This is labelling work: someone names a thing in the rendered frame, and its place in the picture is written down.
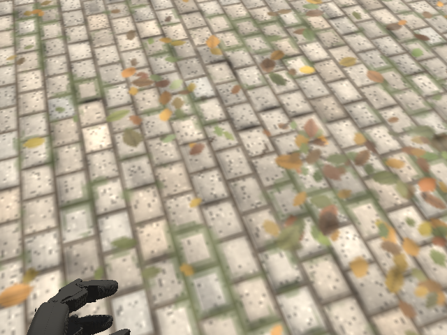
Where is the left robot hand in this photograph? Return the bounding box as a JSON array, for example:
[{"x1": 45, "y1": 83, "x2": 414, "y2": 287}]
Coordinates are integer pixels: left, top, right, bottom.
[{"x1": 27, "y1": 278, "x2": 131, "y2": 335}]

